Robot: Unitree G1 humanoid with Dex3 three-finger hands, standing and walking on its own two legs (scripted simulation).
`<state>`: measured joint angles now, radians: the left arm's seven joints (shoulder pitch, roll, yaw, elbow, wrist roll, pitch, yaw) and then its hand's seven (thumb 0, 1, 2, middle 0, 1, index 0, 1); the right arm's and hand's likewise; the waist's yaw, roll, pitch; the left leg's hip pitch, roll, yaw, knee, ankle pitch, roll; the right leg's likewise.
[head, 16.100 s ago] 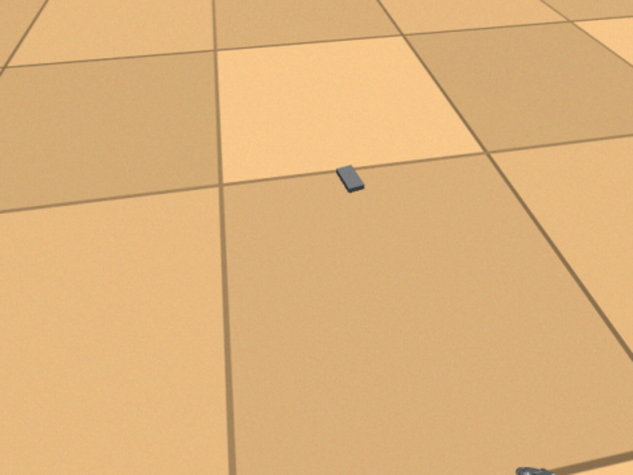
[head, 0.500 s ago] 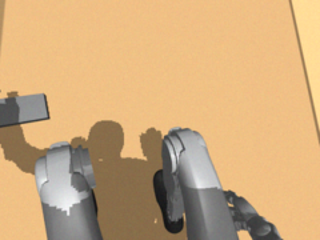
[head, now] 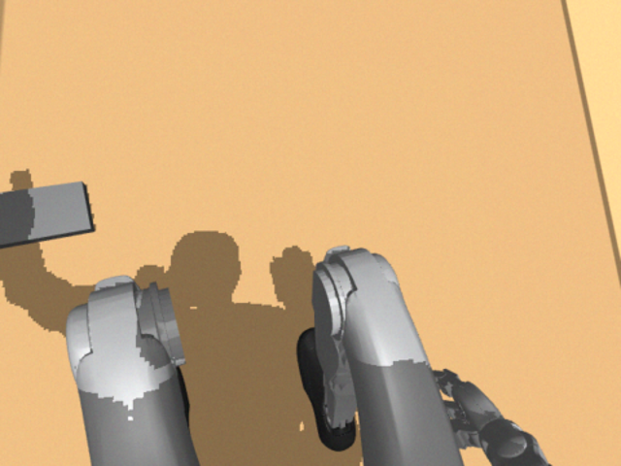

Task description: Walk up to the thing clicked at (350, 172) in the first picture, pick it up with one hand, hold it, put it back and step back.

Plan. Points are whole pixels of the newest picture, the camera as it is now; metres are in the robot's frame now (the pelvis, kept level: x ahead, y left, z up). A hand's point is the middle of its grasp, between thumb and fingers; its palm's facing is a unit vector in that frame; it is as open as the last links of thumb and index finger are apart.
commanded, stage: rise first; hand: left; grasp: from above
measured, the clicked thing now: (35, 215) +0.43 +0.34 -0.30
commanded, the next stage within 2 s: approach in 0.58 s
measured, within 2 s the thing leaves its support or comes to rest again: neither
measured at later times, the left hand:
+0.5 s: hand out of the picture +0.38 +0.37 -0.18, palm faces -0.45 -0.12 -0.88, open 14.1 cm
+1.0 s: hand (3, 197) +0.43 +0.33 -0.17, palm faces -0.41 -0.07 -0.91, open 14.0 cm
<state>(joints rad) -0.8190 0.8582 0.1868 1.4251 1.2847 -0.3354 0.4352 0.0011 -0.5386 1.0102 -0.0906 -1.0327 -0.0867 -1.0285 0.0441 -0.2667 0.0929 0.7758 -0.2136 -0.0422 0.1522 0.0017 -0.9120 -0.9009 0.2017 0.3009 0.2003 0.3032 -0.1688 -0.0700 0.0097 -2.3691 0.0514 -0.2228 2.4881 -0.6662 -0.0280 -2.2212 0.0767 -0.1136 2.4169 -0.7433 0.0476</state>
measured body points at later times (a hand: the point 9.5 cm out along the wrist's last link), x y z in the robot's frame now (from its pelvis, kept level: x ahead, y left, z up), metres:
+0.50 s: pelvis -0.01 +0.00 +0.00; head +0.22 +0.10 +0.37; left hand +0.40 +0.38 -0.13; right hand +0.10 -0.26 -0.10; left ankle +0.07 +0.14 -0.27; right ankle +0.09 -0.12 -0.27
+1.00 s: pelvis +0.00 +0.00 +0.00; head +0.22 +0.10 +0.38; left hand +0.44 +0.33 -0.12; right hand +0.10 -0.26 -0.10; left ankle +0.07 +0.14 -0.27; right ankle +0.09 -0.12 -0.27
